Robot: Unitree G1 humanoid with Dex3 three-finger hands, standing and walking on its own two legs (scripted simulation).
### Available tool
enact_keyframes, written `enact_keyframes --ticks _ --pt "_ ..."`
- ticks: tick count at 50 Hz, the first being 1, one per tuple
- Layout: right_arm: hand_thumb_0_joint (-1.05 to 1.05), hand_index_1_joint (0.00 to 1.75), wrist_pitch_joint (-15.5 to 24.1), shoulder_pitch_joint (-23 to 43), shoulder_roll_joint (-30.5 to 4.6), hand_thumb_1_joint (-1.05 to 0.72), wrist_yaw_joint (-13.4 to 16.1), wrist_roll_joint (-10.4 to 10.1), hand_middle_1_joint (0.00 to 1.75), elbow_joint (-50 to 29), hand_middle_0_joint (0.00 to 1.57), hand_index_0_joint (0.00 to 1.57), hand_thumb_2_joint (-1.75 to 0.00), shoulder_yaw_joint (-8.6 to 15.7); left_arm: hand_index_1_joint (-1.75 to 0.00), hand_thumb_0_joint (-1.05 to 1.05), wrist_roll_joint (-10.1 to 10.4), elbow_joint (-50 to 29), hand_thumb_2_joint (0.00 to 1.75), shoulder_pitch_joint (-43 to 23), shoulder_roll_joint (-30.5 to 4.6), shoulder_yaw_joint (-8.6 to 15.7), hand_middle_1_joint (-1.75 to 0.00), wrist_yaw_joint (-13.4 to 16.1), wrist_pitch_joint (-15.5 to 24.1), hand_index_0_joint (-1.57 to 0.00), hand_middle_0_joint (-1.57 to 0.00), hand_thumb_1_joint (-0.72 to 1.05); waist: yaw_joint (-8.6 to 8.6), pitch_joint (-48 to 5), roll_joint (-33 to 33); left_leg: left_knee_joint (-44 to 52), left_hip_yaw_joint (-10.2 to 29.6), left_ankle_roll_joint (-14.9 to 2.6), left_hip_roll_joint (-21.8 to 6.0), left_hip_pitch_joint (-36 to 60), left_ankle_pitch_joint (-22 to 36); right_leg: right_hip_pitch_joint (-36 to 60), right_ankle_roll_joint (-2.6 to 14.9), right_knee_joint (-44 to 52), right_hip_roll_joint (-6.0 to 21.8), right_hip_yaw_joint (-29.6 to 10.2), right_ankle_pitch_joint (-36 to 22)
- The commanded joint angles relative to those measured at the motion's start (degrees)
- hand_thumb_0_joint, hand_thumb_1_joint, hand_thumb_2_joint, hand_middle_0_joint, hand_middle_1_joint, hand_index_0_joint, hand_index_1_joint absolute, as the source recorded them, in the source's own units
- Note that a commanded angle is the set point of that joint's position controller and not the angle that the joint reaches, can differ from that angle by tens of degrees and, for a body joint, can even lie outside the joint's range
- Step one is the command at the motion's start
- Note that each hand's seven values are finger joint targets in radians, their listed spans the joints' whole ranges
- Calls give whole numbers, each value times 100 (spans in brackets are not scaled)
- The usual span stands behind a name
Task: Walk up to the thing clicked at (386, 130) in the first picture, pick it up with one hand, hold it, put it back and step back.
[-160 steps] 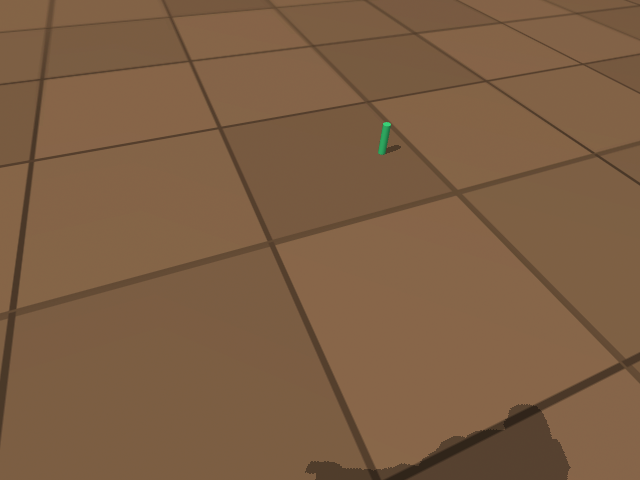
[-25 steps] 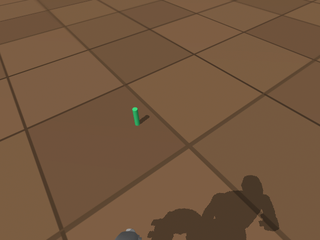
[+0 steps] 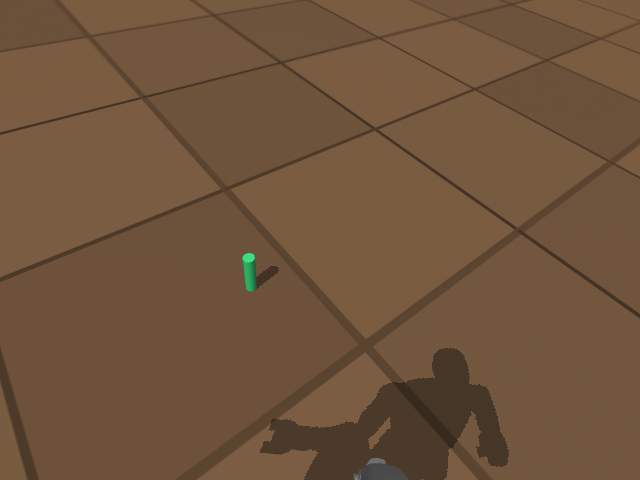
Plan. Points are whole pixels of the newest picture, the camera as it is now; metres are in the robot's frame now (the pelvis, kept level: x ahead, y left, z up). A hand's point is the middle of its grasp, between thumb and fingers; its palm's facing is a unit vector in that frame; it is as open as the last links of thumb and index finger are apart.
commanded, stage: walk up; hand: left
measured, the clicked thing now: (250, 272) +0.92 +0.19 -0.69
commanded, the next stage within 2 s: none
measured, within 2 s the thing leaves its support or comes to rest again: neither
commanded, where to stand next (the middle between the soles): +0.59 +0.01 m, yaw -2 degrees
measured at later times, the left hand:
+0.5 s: hand (141, 423) +0.23 +0.23 -0.12, palm faces +0.01 -0.91 -0.41, open 7.4 cm
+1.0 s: hand (132, 333) +0.39 +0.30 -0.16, palm faces -0.02 -0.95 -0.32, open 7.4 cm
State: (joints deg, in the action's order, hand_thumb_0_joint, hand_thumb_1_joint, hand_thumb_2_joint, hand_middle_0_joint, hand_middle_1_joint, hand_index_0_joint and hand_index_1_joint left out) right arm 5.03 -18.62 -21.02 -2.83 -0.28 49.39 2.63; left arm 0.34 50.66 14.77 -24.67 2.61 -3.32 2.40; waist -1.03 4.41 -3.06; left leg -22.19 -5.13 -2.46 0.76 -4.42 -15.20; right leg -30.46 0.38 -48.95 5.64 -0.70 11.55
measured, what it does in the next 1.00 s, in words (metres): walks ahead: right foot, then left foot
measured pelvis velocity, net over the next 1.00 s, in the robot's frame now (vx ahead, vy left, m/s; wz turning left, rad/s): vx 0.35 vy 0.03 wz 0.01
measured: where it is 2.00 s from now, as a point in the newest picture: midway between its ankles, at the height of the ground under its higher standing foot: (290, 399)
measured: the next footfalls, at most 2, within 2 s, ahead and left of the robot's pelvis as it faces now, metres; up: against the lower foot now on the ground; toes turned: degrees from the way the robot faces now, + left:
right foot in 0.16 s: +0.24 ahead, -0.13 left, +0.00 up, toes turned -5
left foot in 0.70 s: +0.40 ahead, +0.13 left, +0.00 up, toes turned +5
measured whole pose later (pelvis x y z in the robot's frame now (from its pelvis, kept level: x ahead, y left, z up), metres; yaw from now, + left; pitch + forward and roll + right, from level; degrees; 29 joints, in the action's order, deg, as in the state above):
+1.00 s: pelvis +0.35 +0.03 +0.00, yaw +1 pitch -3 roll -1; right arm 4.3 -17.6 -20.8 -2.6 0.1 48.0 2.4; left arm 0.2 51.4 18.8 -24.5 2.8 -2.6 2.1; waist -0.4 4.7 -3.4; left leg -25.1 -4.9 -2.7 -0.4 -8.7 -13.1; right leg -28.1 0.5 -55.0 3.9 -3.2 14.5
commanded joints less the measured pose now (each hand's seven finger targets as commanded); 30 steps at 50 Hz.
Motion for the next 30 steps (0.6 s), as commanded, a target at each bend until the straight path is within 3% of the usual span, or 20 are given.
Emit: enact_keyframes --ticks 1,4,6,7,8,9,10,11,12,13,14,15,16,17,19,22,24,29,30 --pt "0 30 112 -117 -1535 -90 92 21 30 -472 20 20 -90 468 -30 0 -45 -533 90 -435 -747 230 -30 -26 184 -20 -20 90 -109 115 1034 561 568 -785 -1216 -120 2872 260 49 1165 -14 299 -628" --pt "0 30 41 16 -1632 -90 100 34 30 -571 20 20 -90 492 -30 0 -50 -521 90 -469 -736 275 -30 -24 205 -20 -20 90 -61 -96 1038 292 675 -773 -1325 -29 2488 816 150 1663 -138 380 -721" --pt "0 30 -5 -20 -1583 -90 129 34 30 -636 20 20 -90 497 -30 0 -73 -382 90 -232 -799 323 -30 16 238 -20 -20 90 75 -309 715 -215 716 -713 -1333 -109 2228 1416 210 1906 -269 398 -554" --pt "0 30 -20 -40 -1535 -90 133 35 30 -665 20 20 -90 472 -30 0 -84 -273 90 126 -905 389 -30 51 272 -20 -20 90 271 -560 417 -941 540 -605 -1172 -255 2390 2119 282 2188 -384 464 -522" --pt "0 30 -11 -214 -1305 -90 118 30 30 -687 20 20 -90 370 -30 0 -101 -142 90 661 -1106 474 -30 123 339 -20 -20 90 522 -997 -43 -2044 353 -448 -849 -616 2029 3074 423 2357 -246 253 -426" --pt "0 30 6 -536 -998 -90 95 26 30 -764 20 20 -90 256 -30 0 -144 -129 90 1099 -1570 633 -30 184 387 -20 -20 90 613 -1487 -1097 -3426 51 -241 -375 -1675 627 4092 700 2531 866 -1326 153" --pt "0 30 -40 -608 -1203 -90 102 -7 30 -686 20 20 -90 279 -30 0 -84 -164 90 1166 -1827 664 -30 206 371 -20 -20 90 702 -1343 -1252 -4206 226 -86 234 -2946 -1446 4601 1334 3142 1968 -3379 410" --pt "0 30 -97 -404 -1611 -90 171 42 30 -532 20 20 -90 349 -30 0 -3 -198 90 956 -1820 642 -30 226 343 -20 -20 90 688 -1111 -790 -4551 626 -95 -113 -3074 -1618 4147 1676 3166 2177 -3762 752" --pt "0 30 -96 -167 -1650 -90 179 52 30 -481 20 20 -90 392 -30 0 26 -294 90 748 -1610 594 -30 244 326 -20 -20 90 630 -759 -455 -4771 848 -77 -227 -3075 -1379 3515 1629 3388 1944 -3306 814" --pt "0 30 -109 -147 -1525 -90 165 -8 30 -399 20 20 -90 367 -30 0 39 -331 90 572 -1456 528 -30 264 336 -20 -20 90 504 -452 -199 -4682 1146 -61 -291 -2840 -975 2978 1302 3419 1581 -2449 419" --pt "0 30 -143 -308 -1395 -90 125 -39 30 -297 20 20 -90 350 -30 0 47 -364 90 332 -1296 461 -30 277 356 -20 -20 90 300 -262 -295 -4402 1178 -54 -369 -2679 -600 2601 928 3441 1172 -1716 245" --pt "0 30 -185 -492 -1309 -90 85 -30 30 -214 20 20 -90 319 -30 0 43 -372 90 196 -1194 419 -30 278 375 -20 -20 90 146 -147 -367 -4026 1131 -21 -369 -2458 -320 2312 621 3466 851 -1204 -52" --pt "0 30 -223 -549 -1244 -90 54 -1 30 -158 20 20 -90 308 -30 0 27 -345 90 188 -1177 403 -30 268 394 -20 -20 90 97 -72 -506 -3845 1008 11 -331 -2259 -83 2012 484 3522 674 -881 -364" --pt "0 30 -264 -601 -1221 -90 24 45 30 -111 20 20 -90 325 -30 0 -2 -404 90 127 -1185 402 -30 251 420 -20 -20 90 63 -54 -502 -3830 934 61 -317 -2167 59 1800 622 3586 616 -663 -347" --pt "0 30 -318 -461 -1236 -90 -37 78 30 -128 20 20 -90 379 -30 0 -47 -523 90 94 -1197 411 -30 223 454 -20 -20 90 60 117 -485 -3581 866 196 -355 -2404 349 1682 856 3908 682 -533 355" --pt "0 30 -331 -66 -1314 -90 -102 109 30 -211 20 20 -90 443 -30 0 -96 -561 90 221 -1255 469 -30 229 461 -20 -20 90 186 281 -382 -2927 911 324 -500 -2688 605 1736 761 4149 773 -582 1157" --pt "0 30 -305 223 -1304 -90 -132 158 30 -298 20 20 -90 454 -30 0 -123 -544 90 323 -1336 520 -30 224 441 -20 -20 90 274 352 -436 -2446 873 356 -611 -2796 599 1818 857 4150 894 -628 1440" --pt "0 30 -202 754 -1196 -90 -183 213 30 -420 20 20 -90 394 -30 0 -95 -467 90 639 -1347 535 -30 199 402 -20 -20 90 470 233 -289 -1361 599 232 -717 -2491 671 2231 979 3596 862 -392 892" --pt "0 30 -184 753 -1197 -90 -191 214 30 -437 20 20 -90 381 -30 0 -98 -512 90 526 -1406 547 -30 202 404 -20 -20 90 402 144 -397 -1240 585 174 -744 -2313 674 2239 1029 3491 939 -414 688"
